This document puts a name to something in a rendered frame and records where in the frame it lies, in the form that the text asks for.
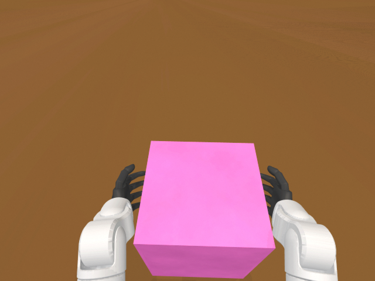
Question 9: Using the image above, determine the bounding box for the robot left hand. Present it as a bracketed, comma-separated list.
[111, 164, 146, 211]

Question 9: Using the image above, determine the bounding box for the carton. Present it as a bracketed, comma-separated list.
[133, 141, 275, 279]

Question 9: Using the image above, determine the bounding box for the robot right hand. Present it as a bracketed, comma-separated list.
[260, 166, 292, 218]

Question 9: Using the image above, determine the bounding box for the robot right forearm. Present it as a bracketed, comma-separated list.
[272, 200, 338, 281]

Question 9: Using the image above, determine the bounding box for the robot left forearm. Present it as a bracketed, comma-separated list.
[77, 197, 135, 281]

